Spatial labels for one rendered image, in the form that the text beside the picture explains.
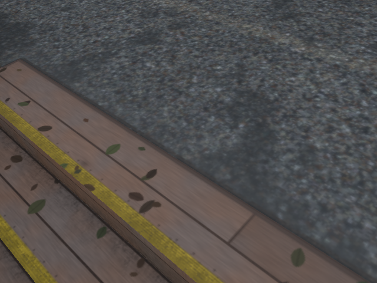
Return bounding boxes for stairs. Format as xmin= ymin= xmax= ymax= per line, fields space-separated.
xmin=0 ymin=114 xmax=197 ymax=283

